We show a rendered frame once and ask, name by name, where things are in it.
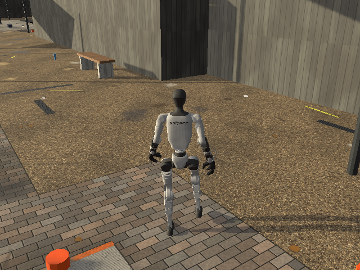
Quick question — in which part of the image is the right robot hand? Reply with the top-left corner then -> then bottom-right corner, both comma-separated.
202,161 -> 215,175

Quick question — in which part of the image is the robot right forearm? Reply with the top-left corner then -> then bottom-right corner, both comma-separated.
201,137 -> 214,163

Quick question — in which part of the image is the robot right foot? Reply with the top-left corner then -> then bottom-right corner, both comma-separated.
195,206 -> 203,218

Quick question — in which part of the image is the right robot upper arm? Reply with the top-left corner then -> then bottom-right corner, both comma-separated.
191,113 -> 206,145

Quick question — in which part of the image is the robot left forearm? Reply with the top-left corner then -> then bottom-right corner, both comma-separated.
149,135 -> 159,155

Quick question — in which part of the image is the left robot upper arm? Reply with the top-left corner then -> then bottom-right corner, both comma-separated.
153,113 -> 168,144

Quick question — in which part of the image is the robot right shin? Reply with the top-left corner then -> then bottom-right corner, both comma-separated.
192,175 -> 201,211

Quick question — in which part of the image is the left robot hand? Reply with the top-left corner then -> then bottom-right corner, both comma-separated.
148,152 -> 161,163

